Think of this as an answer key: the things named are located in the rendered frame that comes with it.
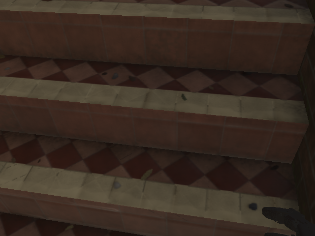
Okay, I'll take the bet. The right robot hand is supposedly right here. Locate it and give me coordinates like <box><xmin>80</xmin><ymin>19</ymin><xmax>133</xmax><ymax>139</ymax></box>
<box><xmin>262</xmin><ymin>206</ymin><xmax>315</xmax><ymax>236</ymax></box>

